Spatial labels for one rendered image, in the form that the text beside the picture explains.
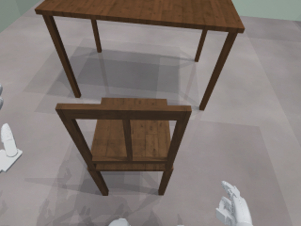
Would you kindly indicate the chair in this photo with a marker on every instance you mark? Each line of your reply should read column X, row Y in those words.
column 131, row 134

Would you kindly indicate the right robot hand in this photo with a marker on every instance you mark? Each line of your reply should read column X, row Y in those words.
column 237, row 209

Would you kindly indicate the table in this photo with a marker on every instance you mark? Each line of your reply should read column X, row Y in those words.
column 213, row 15

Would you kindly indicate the left robot hand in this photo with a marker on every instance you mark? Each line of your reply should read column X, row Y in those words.
column 11, row 154

